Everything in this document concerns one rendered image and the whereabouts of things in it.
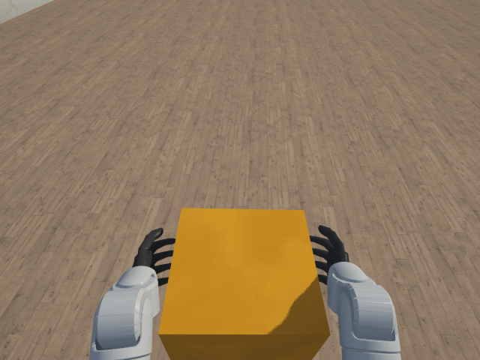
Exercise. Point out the left robot hand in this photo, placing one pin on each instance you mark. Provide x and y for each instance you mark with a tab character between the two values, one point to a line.
146	256

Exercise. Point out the right robot hand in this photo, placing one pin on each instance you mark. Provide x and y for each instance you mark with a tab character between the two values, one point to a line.
335	253

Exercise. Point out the robot right forearm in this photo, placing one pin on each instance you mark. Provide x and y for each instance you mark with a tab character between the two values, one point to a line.
367	322

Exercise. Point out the robot left forearm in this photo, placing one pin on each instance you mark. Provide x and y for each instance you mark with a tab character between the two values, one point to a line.
123	320

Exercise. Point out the carton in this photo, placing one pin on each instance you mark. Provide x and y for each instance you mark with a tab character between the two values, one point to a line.
243	285

